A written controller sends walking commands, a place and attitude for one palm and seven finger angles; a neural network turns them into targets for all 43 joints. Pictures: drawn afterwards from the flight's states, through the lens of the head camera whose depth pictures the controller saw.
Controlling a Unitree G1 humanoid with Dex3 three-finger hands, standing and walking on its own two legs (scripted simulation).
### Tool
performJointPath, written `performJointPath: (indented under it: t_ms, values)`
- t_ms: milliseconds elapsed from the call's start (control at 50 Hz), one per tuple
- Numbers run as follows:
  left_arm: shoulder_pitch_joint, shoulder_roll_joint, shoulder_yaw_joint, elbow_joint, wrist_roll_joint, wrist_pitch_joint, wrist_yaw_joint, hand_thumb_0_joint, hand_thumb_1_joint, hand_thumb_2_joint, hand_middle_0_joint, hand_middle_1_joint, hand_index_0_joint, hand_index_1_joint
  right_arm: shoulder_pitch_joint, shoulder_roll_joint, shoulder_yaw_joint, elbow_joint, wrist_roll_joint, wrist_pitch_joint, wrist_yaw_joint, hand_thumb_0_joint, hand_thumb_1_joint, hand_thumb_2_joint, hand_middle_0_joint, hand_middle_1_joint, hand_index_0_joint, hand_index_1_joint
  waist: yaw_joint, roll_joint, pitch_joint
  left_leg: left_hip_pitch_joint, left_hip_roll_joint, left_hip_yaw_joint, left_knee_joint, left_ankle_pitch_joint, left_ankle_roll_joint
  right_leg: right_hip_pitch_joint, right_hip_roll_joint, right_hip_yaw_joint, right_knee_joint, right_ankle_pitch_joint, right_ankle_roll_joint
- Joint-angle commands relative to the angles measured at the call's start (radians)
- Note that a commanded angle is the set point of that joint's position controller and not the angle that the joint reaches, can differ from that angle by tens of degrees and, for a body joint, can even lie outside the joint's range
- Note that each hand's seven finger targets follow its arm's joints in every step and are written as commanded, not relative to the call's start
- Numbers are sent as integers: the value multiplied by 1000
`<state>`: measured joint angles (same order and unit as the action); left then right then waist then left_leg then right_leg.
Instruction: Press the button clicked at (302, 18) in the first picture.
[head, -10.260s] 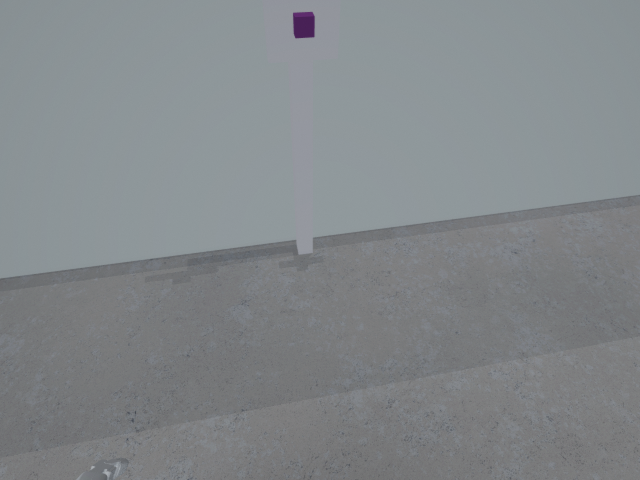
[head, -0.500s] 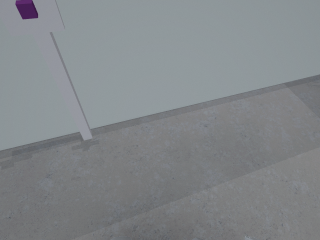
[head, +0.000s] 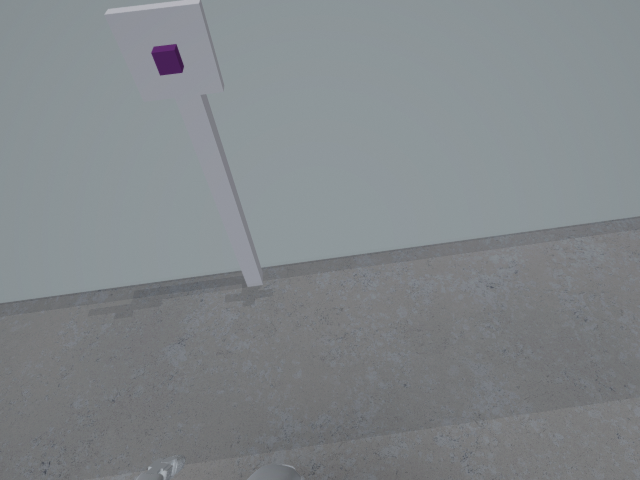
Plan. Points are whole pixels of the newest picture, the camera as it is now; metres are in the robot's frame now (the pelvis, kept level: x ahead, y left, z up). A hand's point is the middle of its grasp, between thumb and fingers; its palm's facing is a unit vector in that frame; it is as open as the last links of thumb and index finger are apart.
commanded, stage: turn to face it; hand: left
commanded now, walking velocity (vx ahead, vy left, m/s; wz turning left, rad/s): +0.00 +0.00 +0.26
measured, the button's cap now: (168, 59) +0.85 +0.34 +0.13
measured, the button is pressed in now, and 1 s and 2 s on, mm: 0 0 0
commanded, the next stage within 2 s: take the last steps up to it in 0.04 s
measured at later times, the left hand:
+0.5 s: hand out of the picture -0.06 +0.21 -0.17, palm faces +0.19 -0.97 -0.17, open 7.4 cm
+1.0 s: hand (224, 434) +0.22 +0.17 -0.16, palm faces +0.15 -0.96 -0.22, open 7.2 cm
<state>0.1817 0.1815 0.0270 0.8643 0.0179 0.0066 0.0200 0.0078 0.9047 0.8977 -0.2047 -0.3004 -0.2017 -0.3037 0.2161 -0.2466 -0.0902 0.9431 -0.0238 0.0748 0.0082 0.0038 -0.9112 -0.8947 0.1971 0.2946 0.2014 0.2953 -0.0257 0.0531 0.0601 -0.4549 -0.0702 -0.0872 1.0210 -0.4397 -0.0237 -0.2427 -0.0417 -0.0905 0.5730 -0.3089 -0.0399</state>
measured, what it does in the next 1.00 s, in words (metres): walks ahead: left foot, then right foot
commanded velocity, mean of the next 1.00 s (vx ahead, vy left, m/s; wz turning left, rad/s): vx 0.26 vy -0.03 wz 0.05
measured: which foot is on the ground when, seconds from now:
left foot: up 0.00-0.34, down 0.36-0.82, up 0.84-1.00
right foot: down 0.00-0.36, up 0.38-0.78, down 0.80-1.00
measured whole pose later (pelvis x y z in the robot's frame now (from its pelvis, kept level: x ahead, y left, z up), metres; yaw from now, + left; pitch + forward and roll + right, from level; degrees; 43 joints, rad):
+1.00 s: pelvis +0.18 -0.02 +0.00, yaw +7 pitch -2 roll +0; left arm 0.22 0.16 0.05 1.05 0.02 -0.06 0.02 0.00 0.93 0.90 -0.20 -0.30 -0.20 -0.30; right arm 0.31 -0.17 -0.07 1.10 -0.03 0.00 0.00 0.01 -0.92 -0.89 0.19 0.29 0.20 0.29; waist -0.03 0.03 0.04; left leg -0.47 0.11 0.06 1.14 -0.32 0.00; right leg -0.24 -0.03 -0.18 0.50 -0.23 -0.05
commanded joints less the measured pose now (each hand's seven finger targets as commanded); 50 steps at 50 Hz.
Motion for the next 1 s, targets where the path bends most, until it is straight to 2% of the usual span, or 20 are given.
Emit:
performJointPath:
  t_ms: [0, 120, 220, 300, 320, 340, 360, 400, 460, 500, 680, 720, 740, 760, 780, 800, 820, 860, 920, 980]
  values:
    - [-2, 172, 48, -53, 1, -22, 16, 0, 900, 900, -200, -300, -200, -300, 12, -71, -10, -46, -1, -16, 10, 0, -900, -900, 200, 300, 200, 300, 9, -207, -17, -84, 69, 17, 203, 84, -28, 19, -248, 167, -286, 206, -66]
    - [126, 193, 54, 24, 10, -24, 17, 0, 900, 900, -200, -300, -200, -300, -65, -47, 8, -34, 6, -18, 4, 0, -900, -900, 200, 300, 200, 300, 63, -223, -36, -42, 84, 75, -24, 2, -44, 138, -276, 140, -254, 392, -95]
    - [214, 197, 55, 103, 16, -33, 6, 0, 900, 900, -200, -300, -200, -300, -105, -18, 29, -32, 7, -49, 10, 0, -900, -900, 200, 300, 200, 300, 103, -238, -58, 46, 93, 143, -264, -32, -14, 172, -294, 185, -307, 139, -108]
    - [160, 168, 47, 139, 2, -27, -1, 0, 900, 900, -200, -300, -200, -300, 55, -5, 39, 39, 6, -83, 0, 0, -900, -900, 200, 300, 200, 300, 19, -180, -53, 381, 81, 200, -617, 137, 20, -41, -216, 93, -239, -121, -39]
    - [150, 128, 36, 138, -5, -25, -6, 0, 900, 900, -200, -300, -200, -300, 126, -51, 30, 65, 7, -93, -8, 0, -900, -900, 200, 300, 200, 300, -15, -25, -67, 524, 163, 83, -692, 92, 44, -179, -154, 43, -107, -182, 4]
    - [139, 57, 20, 115, -5, -23, -14, 0, 900, 900, -200, -300, -200, -300, 202, -138, 11, 86, -4, -95, -16, 0, -900, -900, 200, 300, 200, 300, -49, 233, -38, 579, 383, -200, -786, -56, 128, -359, -42, -74, 117, -224, 55]
    - [68, 60, 14, 78, 3, -28, -17, 0, 900, 900, -200, -300, -200, -300, 253, -174, 7, 93, -5, -88, -24, 0, -900, -900, 200, 300, 200, 300, -75, 207, 40, 514, 483, -340, -855, -74, 210, -443, -19, -51, 270, -262, 56]
    - [13, 83, 26, 95, 11, -17, -21, 0, 900, 900, -200, -300, -200, -300, 195, -119, 22, 93, -4, -96, -33, 0, -900, -900, 200, 300, 200, 300, -52, 186, 121, 390, 448, -281, -895, -93, 206, -457, -64, 42, 449, -174, 50]
    - [95, 66, 28, 151, 11, -19, -42, 0, 900, 900, -200, -300, -200, -300, 117, -68, 33, 75, 2, -118, -37, 0, -900, -900, 200, 300, 200, 300, 12, 79, 109, 349, 357, -92, -884, 99, 175, -398, -80, 39, 488, -14, 70]
    - [100, 57, 28, 158, 9, -15, -42, 0, 900, 900, -200, -300, -200, -300, 147, -62, 32, 88, 6, -130, -40, 0, -900, -900, 200, 300, 200, 300, 16, 60, 88, 374, 340, -33, -871, 239, 175, -397, -81, 31, 484, 33, 82]
    - [-54, 36, 33, 103, -2, -23, -52, 0, 900, 900, -200, -300, -200, -300, 209, -71, 19, 143, -8, -136, -43, 0, -900, -900, 200, 300, 200, 300, -5, 98, 94, 376, 363, 56, -790, 445, 170, -266, -67, -20, 125, 72, 69]
    - [-9, 48, 42, 118, -1, -31, -51, 0, 900, 900, -200, -300, -200, -300, 204, -76, 15, 151, -10, -131, -41, 0, -900, -900, 200, 300, 200, 300, 21, 65, 69, 324, 354, 59, -713, 465, 152, -116, -31, -45, 59, 84, 51]
    - [93, 63, 49, 149, 1, -38, -49, 0, 900, 900, -200, -300, -200, -300, 187, -79, 16, 151, -7, -129, -41, 0, -900, -900, 200, 300, 200, 300, 74, 33, 25, 295, 326, 95, -599, 509, 129, 18, -8, -63, 3, 111, 42]
    - [231, 106, 58, 196, 6, -52, -45, 0, 900, 900, -200, -300, -200, -300, 196, -64, 20, 152, -1, -132, -36, 0, -900, -900, 200, 300, 200, 300, 130, -44, -52, 234, 260, 143, -398, 518, 95, 213, -12, -37, -59, 122, 24]
    - [371, 206, 84, 237, 15, -69, -31, 0, 900, 900, -200, -300, -200, -300, 228, -4, 28, 138, 12, -138, -25, 0, -900, -900, 200, 300, 200, 300, 172, -263, -185, 31, 162, 215, -84, 273, 51, 444, -246, 249, -135, 106, -52]
    - [440, 275, 87, 247, -3, -66, -22, 0, 900, 900, -200, -300, -200, -300, 196, 19, 35, 93, 20, -136, -25, 0, -900, -900, 200, 300, 200, 300, 171, -342, -221, -118, 84, 164, 179, -166, 42, 467, -432, 557, -276, 158, -146]
    - [360, 256, 88, 234, -9, -63, -13, 0, 900, 900, -200, -300, -200, -300, 143, 4, 29, 86, 23, -126, -24, 0, -900, -900, 200, 300, 200, 300, 160, -303, -188, -141, 135, 77, 299, -128, 53, 353, -441, 583, -336, -25, -165]
    - [161, 166, 61, 173, -2, -58, -5, 0, 900, 900, -200, -300, -200, -300, 79, 12, 21, 80, 4, -117, -13, 0, -900, -900, 200, 300, 200, 300, 90, -132, -19, -165, 208, 65, 304, 46, 48, 91, -370, 428, -383, -235, -132]
    - [92, 86, 32, 166, 5, -70, -1, 0, 900, 900, -200, -300, -200, -300, 166, 55, 24, 118, -7, -90, -3, 0, -900, -900, 200, 300, 200, 300, 12, -158, -5, -32, 217, 107, 159, 140, 19, -71, -268, 186, -408, -76, -75]
    - [107, 81, 34, 177, 7, -80, -2, 0, 900, 900, -200, -300, -200, -300, 150, 67, 27, 103, -9, -80, 4, 0, -900, -900, 200, 300, 200, 300, 4, -161, 18, -27, 215, 146, 13, 176, -5, -87, -240, 117, -426, -5, -87]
